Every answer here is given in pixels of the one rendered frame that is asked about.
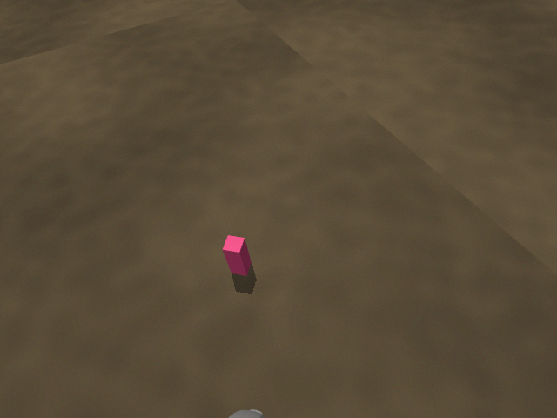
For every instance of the carton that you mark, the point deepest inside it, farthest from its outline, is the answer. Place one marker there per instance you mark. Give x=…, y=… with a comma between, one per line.
x=237, y=255

